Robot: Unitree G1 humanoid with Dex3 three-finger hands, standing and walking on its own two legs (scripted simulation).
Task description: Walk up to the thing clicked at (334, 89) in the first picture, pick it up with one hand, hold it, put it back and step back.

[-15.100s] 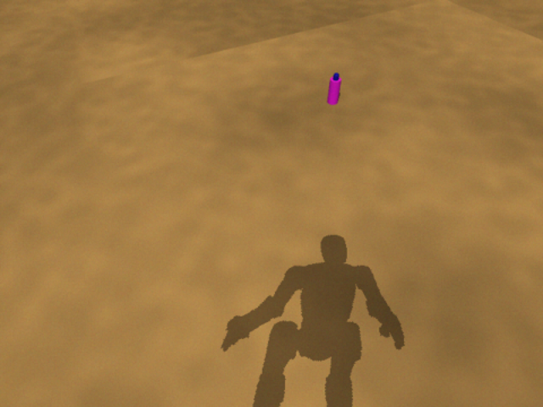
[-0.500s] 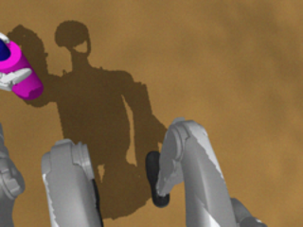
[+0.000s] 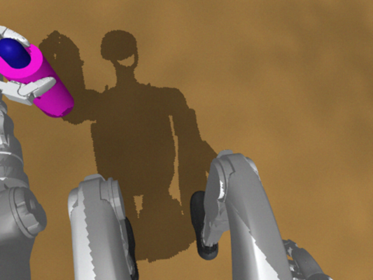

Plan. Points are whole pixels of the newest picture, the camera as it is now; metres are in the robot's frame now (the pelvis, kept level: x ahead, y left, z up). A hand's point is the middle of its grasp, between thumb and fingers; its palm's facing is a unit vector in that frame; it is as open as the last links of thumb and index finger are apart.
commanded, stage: settle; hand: left
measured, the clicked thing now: (37, 80) +0.51 +0.25 -0.08
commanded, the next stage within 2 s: lift in 0.56 s
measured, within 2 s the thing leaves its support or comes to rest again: neither
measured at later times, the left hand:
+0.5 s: hand (21, 63) +0.51 +0.25 -0.02, palm faces +0.16 -0.98 -0.08, open 9.1 cm
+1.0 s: hand (21, 71) +0.49 +0.24 +0.00, palm faces +0.10 -0.99 -0.10, open 9.2 cm
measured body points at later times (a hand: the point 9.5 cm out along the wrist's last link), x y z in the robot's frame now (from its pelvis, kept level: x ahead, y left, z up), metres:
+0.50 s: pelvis +0.00 +0.00 +0.02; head +0.24 +0.06 +0.39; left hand +0.50 +0.30 -0.01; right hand +0.07 -0.28 -0.10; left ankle +0.07 +0.12 -0.33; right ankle +0.11 -0.13 -0.33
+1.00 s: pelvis +0.00 +0.00 +0.03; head +0.23 +0.05 +0.42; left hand +0.48 +0.29 +0.01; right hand +0.09 -0.28 -0.09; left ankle +0.07 +0.12 -0.33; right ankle +0.11 -0.13 -0.33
